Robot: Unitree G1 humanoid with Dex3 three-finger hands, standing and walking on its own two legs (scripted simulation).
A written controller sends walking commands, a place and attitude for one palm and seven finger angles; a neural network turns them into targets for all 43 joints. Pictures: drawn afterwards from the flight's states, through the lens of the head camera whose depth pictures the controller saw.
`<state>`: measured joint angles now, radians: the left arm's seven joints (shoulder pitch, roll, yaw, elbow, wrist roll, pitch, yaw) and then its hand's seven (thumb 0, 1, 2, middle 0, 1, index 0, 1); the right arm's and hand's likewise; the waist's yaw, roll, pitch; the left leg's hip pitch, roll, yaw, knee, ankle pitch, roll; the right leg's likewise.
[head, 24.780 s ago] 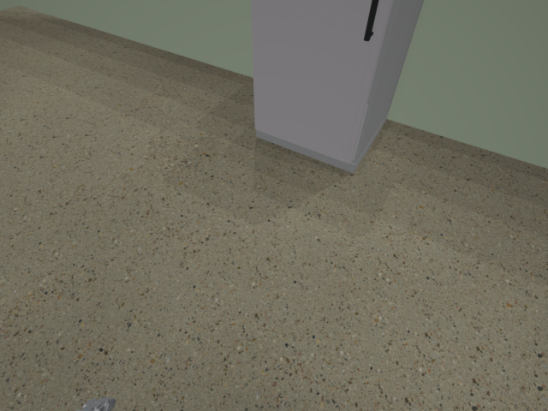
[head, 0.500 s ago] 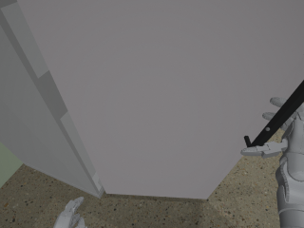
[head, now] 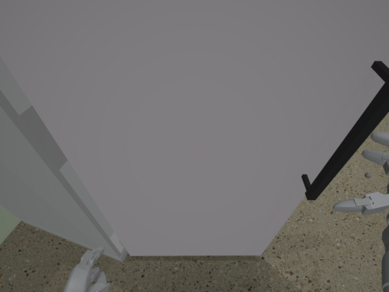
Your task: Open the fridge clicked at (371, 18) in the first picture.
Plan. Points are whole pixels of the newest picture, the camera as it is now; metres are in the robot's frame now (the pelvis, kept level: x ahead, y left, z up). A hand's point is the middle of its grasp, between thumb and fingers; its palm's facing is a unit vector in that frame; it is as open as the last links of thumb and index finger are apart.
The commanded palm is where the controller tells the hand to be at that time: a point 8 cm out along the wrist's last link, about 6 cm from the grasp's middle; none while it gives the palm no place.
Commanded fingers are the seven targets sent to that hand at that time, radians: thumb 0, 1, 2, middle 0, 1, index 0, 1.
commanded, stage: slip the hand off the handle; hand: right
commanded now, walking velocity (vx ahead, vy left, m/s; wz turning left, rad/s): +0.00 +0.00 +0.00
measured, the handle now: (338, 145) +0.36 -0.26 +0.14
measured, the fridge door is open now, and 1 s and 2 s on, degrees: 71 71 71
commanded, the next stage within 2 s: draw the hand back to the body in 0.80 s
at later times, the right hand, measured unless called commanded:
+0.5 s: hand out of the picture +0.23 -0.33 +0.11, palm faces +0.42 +0.88 -0.22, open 14.7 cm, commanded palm +0.19 -0.36 +0.13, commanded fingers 0.00 0.55 -0.20 0.25 1.15 0.25 1.15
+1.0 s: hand out of the picture +0.18 -0.31 +0.12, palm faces +0.37 +0.91 -0.16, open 14.7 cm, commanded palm +0.15 -0.34 +0.14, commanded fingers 0.00 0.55 -0.20 0.25 1.15 0.25 1.15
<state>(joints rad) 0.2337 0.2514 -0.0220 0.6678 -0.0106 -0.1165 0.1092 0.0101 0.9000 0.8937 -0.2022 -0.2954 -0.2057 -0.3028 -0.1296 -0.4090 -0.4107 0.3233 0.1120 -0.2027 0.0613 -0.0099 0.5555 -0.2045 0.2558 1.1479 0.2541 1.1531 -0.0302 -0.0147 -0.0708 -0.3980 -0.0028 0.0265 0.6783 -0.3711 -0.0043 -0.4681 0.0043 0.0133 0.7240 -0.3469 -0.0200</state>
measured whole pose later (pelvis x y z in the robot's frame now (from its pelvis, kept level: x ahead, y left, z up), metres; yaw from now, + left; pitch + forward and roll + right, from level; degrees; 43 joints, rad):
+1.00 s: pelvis -0.01 +0.01 +0.00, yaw -2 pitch +2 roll +2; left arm 0.23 0.25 -0.05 0.68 -0.04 -0.24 0.15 0.01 0.90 0.89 -0.20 -0.30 -0.21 -0.30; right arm 0.28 -0.38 -0.48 -0.01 0.33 -0.18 0.24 -0.01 0.56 -0.20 0.25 1.15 0.25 1.15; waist -0.08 -0.04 -0.07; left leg -0.36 0.00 0.07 0.70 -0.38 0.00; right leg -0.46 0.01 0.05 0.76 -0.35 -0.01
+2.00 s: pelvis +0.01 +0.00 +0.02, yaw +0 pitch -3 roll +0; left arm 0.21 0.23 -0.03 0.67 0.00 -0.17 0.09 0.01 0.90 0.89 -0.20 -0.30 -0.21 -0.30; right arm 0.43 -0.36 -0.35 -0.33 0.08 -0.08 -0.11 0.00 -0.36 -0.65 0.23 0.61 0.23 0.61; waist -0.07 -0.05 -0.01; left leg -0.10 0.01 0.02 0.47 -0.31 -0.01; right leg -0.17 0.02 0.00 0.50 -0.28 -0.02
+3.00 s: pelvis -0.02 -0.01 +0.02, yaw +1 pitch +0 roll +1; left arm 0.18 0.22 -0.01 0.56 0.00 -0.03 0.09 0.01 0.90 0.89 -0.20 -0.30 -0.20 -0.30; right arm 0.54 -0.44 -0.41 -0.51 0.06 -0.16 -0.12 0.02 -0.88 -0.90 0.21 0.30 0.21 0.30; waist -0.02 0.02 0.05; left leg -0.24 0.02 -0.01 0.47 -0.24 -0.03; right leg -0.29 0.02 -0.02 0.51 -0.22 -0.04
